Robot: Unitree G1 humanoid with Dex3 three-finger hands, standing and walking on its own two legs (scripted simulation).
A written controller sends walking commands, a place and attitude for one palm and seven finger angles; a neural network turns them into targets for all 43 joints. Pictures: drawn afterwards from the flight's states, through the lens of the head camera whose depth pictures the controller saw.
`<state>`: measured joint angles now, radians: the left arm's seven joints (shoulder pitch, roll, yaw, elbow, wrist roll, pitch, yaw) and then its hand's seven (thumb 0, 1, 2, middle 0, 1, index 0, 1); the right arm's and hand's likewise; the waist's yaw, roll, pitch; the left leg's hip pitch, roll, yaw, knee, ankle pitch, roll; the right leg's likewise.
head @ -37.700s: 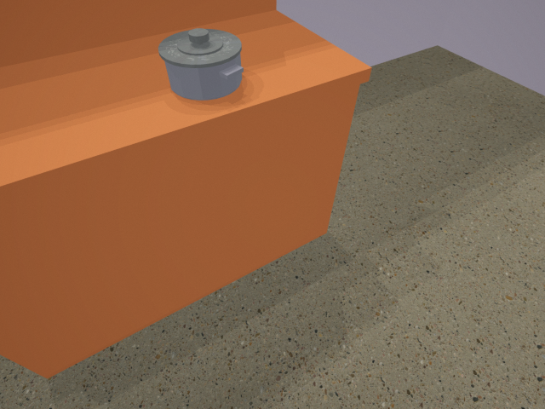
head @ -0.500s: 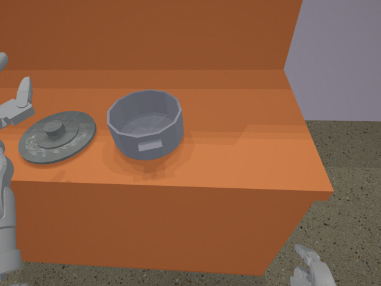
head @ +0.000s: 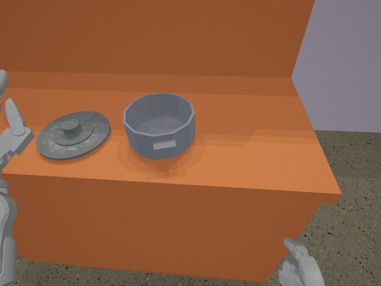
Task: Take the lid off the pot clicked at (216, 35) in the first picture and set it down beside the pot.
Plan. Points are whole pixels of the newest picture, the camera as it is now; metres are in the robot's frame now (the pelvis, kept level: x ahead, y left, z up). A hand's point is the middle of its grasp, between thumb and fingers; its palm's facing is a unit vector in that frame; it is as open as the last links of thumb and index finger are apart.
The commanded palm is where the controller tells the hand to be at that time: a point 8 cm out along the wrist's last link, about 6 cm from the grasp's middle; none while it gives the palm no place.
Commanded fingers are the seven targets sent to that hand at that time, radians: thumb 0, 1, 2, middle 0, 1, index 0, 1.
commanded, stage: draw the hand back to the body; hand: left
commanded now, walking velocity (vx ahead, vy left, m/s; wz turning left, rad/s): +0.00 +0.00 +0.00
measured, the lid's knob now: (71, 126) +0.46 +0.40 +0.07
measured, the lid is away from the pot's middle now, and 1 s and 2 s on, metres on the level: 0.25 0.25 0.25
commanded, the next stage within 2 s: step back with the hand held close in 0.52 s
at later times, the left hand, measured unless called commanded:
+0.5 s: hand (3, 181) +0.16 +0.25 +0.26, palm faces +0.48 -0.82 -0.31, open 7.4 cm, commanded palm +0.11 +0.29 +0.26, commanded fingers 0.00 0.90 0.90 -0.20 -0.30 -0.20 -0.30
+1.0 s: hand (21, 189) +0.17 +0.25 +0.23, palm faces +0.32 -0.80 -0.51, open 7.4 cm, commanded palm +0.10 +0.31 +0.26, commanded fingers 0.00 0.90 0.90 -0.20 -0.30 -0.20 -0.30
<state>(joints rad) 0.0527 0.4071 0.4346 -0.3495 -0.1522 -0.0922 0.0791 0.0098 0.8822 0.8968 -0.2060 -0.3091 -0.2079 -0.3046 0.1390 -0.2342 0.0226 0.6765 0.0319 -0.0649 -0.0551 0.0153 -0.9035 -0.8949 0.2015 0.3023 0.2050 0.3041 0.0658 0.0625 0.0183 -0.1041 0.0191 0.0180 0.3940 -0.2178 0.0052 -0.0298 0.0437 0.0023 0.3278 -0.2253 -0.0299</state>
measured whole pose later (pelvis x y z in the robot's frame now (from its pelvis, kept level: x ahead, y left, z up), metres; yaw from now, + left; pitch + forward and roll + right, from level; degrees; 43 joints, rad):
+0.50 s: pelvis -0.01 +0.01 +0.00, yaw +1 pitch -6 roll -1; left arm 0.35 0.39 0.41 -0.64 -0.14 -0.13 0.08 0.01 0.89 0.90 -0.21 -0.31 -0.21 -0.30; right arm 0.13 -0.21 0.03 0.67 0.00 -0.09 -0.05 0.02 -0.90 -0.89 0.20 0.30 0.21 0.30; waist 0.09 0.05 0.02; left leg -0.10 0.01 0.01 0.40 -0.20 0.02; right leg -0.01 0.04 -0.01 0.30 -0.20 -0.02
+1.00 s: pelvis -0.03 +0.04 -0.01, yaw -1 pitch +1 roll -2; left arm 0.54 0.50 0.49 -0.82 -0.10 -0.17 0.10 0.01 0.89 0.90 -0.21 -0.31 -0.21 -0.30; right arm 0.17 -0.22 -0.02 0.55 0.03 0.02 -0.06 0.01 -0.90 -0.89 0.20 0.30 0.20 0.30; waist 0.00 0.00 0.05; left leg -0.32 -0.01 0.04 0.51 -0.21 0.05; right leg -0.25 0.01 0.02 0.44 -0.21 0.02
